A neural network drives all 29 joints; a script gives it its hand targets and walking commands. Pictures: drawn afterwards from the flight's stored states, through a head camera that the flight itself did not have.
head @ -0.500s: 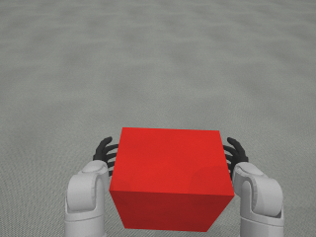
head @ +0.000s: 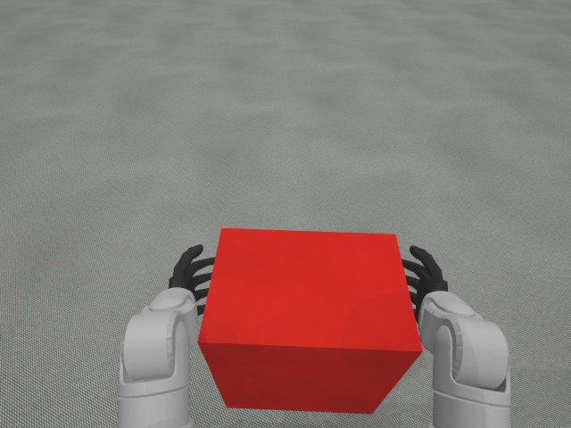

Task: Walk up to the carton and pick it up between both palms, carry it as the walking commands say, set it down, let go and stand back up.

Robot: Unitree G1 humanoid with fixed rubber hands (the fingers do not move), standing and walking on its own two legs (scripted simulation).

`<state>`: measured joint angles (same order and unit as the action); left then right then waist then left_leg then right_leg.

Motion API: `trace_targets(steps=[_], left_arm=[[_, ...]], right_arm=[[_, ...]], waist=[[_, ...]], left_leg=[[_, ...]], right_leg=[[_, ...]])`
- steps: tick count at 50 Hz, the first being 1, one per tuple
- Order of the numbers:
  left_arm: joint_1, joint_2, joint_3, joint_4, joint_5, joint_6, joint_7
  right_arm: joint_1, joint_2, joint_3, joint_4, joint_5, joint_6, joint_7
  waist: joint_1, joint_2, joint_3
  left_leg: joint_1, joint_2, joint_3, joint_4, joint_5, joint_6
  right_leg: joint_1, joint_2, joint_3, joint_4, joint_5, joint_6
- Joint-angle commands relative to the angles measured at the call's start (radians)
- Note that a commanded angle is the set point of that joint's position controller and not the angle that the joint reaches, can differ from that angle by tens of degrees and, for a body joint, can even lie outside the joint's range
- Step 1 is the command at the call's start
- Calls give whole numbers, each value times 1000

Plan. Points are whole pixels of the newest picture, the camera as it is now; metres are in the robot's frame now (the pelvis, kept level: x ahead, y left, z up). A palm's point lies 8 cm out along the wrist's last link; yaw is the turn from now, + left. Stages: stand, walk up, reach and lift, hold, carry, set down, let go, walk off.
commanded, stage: carry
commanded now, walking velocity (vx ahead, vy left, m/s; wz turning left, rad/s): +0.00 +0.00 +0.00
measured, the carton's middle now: (303, 329) +0.26 +0.00 +0.01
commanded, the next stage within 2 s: hold in 1.00 s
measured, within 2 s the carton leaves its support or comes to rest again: neither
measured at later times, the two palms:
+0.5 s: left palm (185, 288) +0.28 +0.16 +0.08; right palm (421, 291) +0.28 -0.15 +0.08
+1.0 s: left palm (186, 282) +0.29 +0.16 +0.07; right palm (414, 284) +0.30 -0.15 +0.07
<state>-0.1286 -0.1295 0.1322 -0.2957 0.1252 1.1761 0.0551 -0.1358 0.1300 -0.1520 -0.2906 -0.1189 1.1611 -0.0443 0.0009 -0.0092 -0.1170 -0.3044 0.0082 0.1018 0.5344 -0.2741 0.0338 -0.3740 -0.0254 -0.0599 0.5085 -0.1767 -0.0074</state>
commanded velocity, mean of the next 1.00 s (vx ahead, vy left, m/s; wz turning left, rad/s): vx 0.00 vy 0.00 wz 0.00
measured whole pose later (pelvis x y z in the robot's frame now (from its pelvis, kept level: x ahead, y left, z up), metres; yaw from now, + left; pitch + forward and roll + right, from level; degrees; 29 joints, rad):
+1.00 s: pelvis +0.03 +0.01 +0.00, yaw +0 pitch +3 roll +0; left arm -0.13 -0.13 0.15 -0.18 0.14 1.03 0.04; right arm -0.14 0.13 -0.16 -0.17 -0.14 1.01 -0.03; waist 0.00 -0.01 -0.11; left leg -0.26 0.00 0.10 0.52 -0.31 0.04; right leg -0.34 -0.03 -0.06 0.52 -0.22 0.00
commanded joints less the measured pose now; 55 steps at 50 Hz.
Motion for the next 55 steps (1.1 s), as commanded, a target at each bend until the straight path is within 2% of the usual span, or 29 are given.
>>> trace_targets(steps=[1,50,51,52,53,55], left_arm=[[-458,-789,-695,-46,-351,-6,-214],[-439,-732,-600,52,-264,-162,-207],[-326,-615,-243,658,1,-262,-191],[-235,-588,-354,397,-12,-378,-173],[-246,-608,-405,299,-52,-431,-163],[-284,-653,-515,144,-131,-477,-149]], right_arm=[[-432,778,702,-34,352,8,212],[-410,741,618,74,270,-149,204],[-324,554,212,653,-12,-247,188],[-236,552,371,384,44,-367,174],[-262,573,430,271,82,-423,170],[-281,592,511,150,138,-472,167]], waist=[[0,7,-170],[0,12,-185],[26,40,143],[45,59,102],[31,35,-35],[24,37,-214]], left_leg=[[29,128,-114,-112,76,10],[89,131,-107,-100,214,8],[48,-59,-156,-185,251,-7],[99,-56,-201,-177,270,-8],[185,-48,-217,-161,405,-1],[331,-41,-246,-134,728,-19]], right_leg=[[110,-102,92,-61,71,-17],[146,-108,77,-29,167,-20],[244,121,127,-110,89,-23],[350,104,162,-104,147,-27],[380,101,162,-87,249,-19],[418,106,154,-91,476,-21]])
